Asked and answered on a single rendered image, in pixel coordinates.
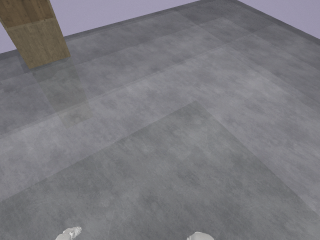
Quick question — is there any left robot hand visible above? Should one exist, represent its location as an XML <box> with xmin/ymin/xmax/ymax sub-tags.
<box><xmin>55</xmin><ymin>226</ymin><xmax>82</xmax><ymax>240</ymax></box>

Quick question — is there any cupboard door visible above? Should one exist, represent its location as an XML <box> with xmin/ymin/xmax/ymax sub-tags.
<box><xmin>0</xmin><ymin>0</ymin><xmax>53</xmax><ymax>28</ymax></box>

